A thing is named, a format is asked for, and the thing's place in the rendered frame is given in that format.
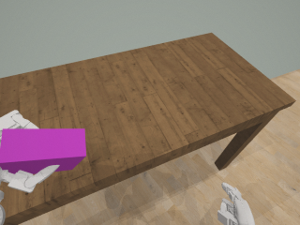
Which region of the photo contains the robot right hand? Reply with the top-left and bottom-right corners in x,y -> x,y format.
217,182 -> 255,225

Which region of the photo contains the robot left hand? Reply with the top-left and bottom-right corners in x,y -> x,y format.
0,110 -> 60,193

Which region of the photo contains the sponge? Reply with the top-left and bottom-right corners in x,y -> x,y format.
0,128 -> 86,174

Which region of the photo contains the table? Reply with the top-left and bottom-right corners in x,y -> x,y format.
0,33 -> 296,225

